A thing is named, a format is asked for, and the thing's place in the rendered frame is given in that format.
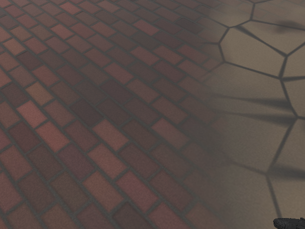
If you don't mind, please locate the right robot hand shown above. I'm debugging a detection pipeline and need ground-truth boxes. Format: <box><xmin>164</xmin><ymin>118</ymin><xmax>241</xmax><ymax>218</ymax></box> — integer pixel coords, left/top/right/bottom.
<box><xmin>274</xmin><ymin>218</ymin><xmax>305</xmax><ymax>229</ymax></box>

